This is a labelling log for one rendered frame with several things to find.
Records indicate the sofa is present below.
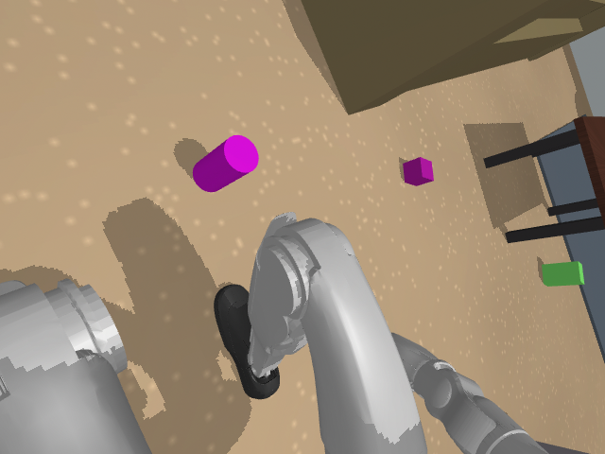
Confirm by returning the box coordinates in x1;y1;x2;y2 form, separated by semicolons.
301;0;605;115

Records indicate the right robot arm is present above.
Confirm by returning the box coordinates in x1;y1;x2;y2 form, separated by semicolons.
413;359;549;454

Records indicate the right robot foot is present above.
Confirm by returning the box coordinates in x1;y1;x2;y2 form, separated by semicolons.
214;285;280;399

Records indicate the coffee table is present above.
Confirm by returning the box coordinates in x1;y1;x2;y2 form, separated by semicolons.
483;116;605;243

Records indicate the right robot hand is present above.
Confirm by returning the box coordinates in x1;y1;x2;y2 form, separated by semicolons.
391;333;438;392

